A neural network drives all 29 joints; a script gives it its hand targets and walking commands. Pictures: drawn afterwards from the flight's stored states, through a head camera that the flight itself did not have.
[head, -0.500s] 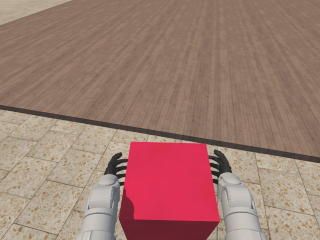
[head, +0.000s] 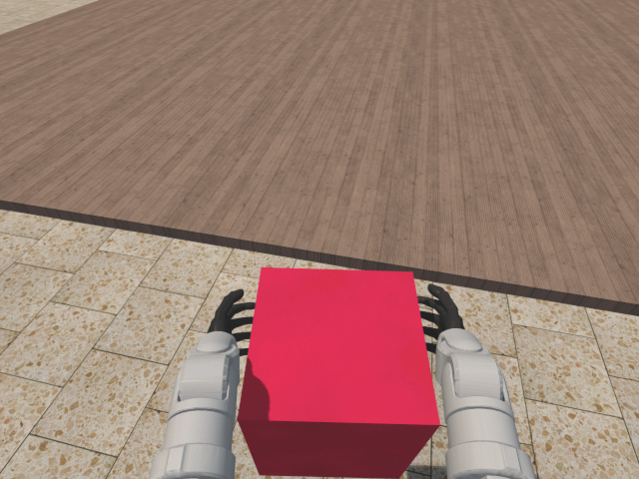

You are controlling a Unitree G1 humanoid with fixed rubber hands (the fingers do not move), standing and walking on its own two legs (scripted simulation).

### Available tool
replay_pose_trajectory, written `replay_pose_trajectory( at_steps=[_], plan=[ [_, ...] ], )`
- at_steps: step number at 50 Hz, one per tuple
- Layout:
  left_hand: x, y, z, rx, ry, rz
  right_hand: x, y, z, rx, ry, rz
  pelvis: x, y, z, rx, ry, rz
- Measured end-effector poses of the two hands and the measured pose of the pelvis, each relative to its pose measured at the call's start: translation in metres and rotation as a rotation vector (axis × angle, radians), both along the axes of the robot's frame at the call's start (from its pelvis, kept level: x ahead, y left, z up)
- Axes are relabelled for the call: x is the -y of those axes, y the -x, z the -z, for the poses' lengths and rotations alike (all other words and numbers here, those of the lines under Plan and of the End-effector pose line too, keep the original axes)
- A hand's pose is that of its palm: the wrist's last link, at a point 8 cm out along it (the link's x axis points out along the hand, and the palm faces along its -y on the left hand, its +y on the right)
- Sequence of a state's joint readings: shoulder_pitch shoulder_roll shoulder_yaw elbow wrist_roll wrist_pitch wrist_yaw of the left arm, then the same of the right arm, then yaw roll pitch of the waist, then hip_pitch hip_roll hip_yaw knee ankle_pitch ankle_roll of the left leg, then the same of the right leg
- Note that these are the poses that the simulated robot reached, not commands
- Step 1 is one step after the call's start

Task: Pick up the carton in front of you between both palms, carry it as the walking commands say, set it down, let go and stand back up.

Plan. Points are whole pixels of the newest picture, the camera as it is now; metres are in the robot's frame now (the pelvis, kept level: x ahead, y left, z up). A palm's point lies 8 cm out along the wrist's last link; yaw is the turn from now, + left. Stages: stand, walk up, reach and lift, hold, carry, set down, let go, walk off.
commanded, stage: reach and lift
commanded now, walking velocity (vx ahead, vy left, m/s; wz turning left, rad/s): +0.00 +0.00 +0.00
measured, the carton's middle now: (333, 377) +0.29 +0.00 -0.05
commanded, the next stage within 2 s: hold in 0.40 s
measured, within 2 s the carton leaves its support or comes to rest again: neither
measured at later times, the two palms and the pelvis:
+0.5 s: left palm (220, 337) +0.29 +0.15 +0.04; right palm (453, 332) +0.30 -0.15 +0.05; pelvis +0.01 +0.00 +0.00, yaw +0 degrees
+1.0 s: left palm (217, 336) +0.29 +0.15 +0.05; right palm (455, 332) +0.29 -0.15 +0.06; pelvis +0.00 +0.00 +0.00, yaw +0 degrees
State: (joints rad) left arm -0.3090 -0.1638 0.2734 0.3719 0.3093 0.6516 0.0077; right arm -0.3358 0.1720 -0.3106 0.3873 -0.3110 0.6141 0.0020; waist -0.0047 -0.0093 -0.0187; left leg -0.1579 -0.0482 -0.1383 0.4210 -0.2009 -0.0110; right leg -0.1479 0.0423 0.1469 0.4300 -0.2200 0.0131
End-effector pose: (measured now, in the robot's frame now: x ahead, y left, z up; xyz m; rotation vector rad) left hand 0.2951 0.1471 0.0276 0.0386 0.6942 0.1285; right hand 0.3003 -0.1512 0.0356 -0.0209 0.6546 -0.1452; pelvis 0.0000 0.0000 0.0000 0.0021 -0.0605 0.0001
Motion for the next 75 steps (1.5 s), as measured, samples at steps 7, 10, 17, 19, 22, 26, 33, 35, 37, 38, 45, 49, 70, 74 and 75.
replay_pose_trajectory(
  at_steps=[7,10,17,19,22,26,33,35,37,38,45,49,70,74,75],
  plan=[
    [-0.001,-0.002,-0.003,-0.004,-0.008,0.005,-0.001,-0.002,-0.003,-0.003,0.008,-0.007,-0.001,-0.007,-0.002,0.004,-0.001,0.001],
    [-0.001,-0.002,-0.004,-0.005,-0.011,0.006,-0.001,-0.003,-0.004,-0.005,0.011,-0.01,-0.001,-0.009,-0.003,0.007,-0.001,0.001],
    [0.0,-0.001,-0.007,-0.006,-0.015,0.006,0.0,-0.002,-0.006,-0.005,0.014,-0.015,0.0,-0.012,-0.003,0.015,-0.001,0.001],
    [0.0,-0.001,-0.008,-0.006,-0.015,0.006,0.0,-0.002,-0.007,-0.005,0.014,-0.015,0.001,-0.012,-0.004,0.018,-0.001,0.001],
    [0.001,0.0,-0.01,-0.001,-0.016,0.005,0.001,-0.001,-0.01,0.001,0.015,-0.015,0.001,-0.012,-0.004,0.022,-0.001,0.0],
    [0.001,0.002,-0.019,0.023,-0.013,0.003,0.001,0.001,-0.02,0.025,0.013,-0.014,0.002,-0.012,-0.004,0.032,0.0,0.0],
    [0.001,0.006,-0.025,0.01,-0.011,0.002,0.001,0.005,-0.025,0.012,0.012,-0.011,0.002,-0.007,-0.004,0.055,0.001,-0.001],
    [0.001,0.007,-0.024,0.004,-0.01,0.001,0.001,0.006,-0.024,0.006,0.012,-0.01,0.002,-0.005,-0.004,0.058,0.001,-0.001],
    [0.001,0.008,-0.023,0.002,-0.009,0.001,0.001,0.007,-0.024,0.004,0.012,-0.009,0.002,-0.003,-0.004,0.059,0.001,0.0],
    [0.001,0.008,-0.023,0.003,-0.008,0.0,0.001,0.007,-0.023,0.005,0.011,-0.008,0.002,-0.002,-0.004,0.059,0.001,0.0],
    [0.0,0.007,-0.025,0.011,-0.003,-0.004,0.0,0.007,-0.025,0.013,0.005,-0.002,0.001,0.002,-0.003,0.058,0.001,0.001],
    [0.0,0.006,-0.025,0.013,-0.002,-0.004,0.0,0.006,-0.025,0.015,0.004,0.001,0.0,0.002,-0.003,0.058,0.0,0.002],
    [0.003,-0.004,-0.026,0.029,-0.016,0.002,0.004,-0.004,-0.024,0.032,0.003,-0.003,0.002,-0.012,0.001,-0.031,-0.009,0.028],
    [0.015,-0.019,-0.035,0.066,-0.004,-0.005,0.016,-0.015,-0.029,0.068,-0.023,0.015,0.012,-0.026,0.006,-0.071,0.001,0.036],
    [0.02,-0.023,-0.038,0.073,0.0,-0.006,0.02,-0.018,-0.031,0.075,-0.031,0.021,0.016,-0.031,0.007,-0.08,0.004,0.032]
  ],
)
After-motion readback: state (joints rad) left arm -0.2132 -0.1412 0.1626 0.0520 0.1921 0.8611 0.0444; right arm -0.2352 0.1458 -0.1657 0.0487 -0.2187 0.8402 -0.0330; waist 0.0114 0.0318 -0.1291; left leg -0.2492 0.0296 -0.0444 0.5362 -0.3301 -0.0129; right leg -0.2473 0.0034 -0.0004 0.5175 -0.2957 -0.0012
